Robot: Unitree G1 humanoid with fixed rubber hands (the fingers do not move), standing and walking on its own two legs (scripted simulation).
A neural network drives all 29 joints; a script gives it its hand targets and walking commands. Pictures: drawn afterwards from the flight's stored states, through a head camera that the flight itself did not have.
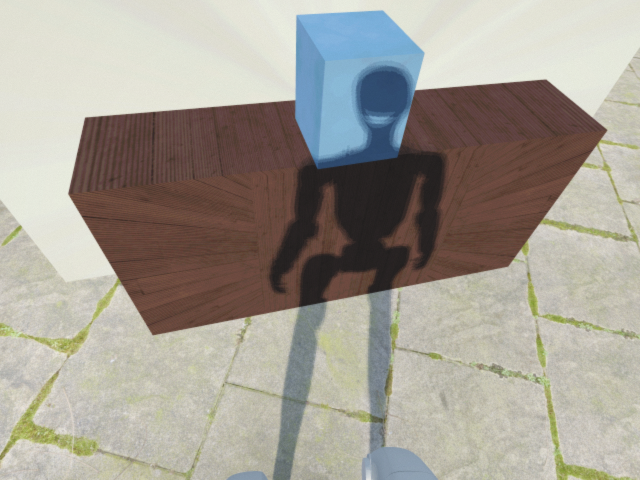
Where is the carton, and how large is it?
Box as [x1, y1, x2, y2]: [295, 10, 424, 168]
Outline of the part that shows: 382,10 296,15 295,118 317,168 397,156 424,53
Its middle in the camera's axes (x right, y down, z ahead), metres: +0.07 -0.33 +0.88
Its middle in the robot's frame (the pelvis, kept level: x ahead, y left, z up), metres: +0.88 -0.06 +0.02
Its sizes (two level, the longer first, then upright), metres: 0.210 0.200 0.250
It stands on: a pedestal, 0.64 m high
